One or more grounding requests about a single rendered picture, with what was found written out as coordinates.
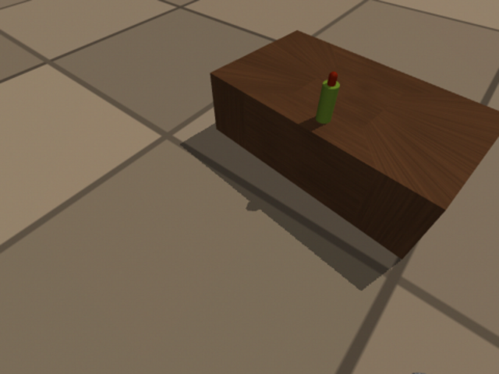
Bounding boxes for bottle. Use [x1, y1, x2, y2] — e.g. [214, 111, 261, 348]
[316, 72, 340, 124]

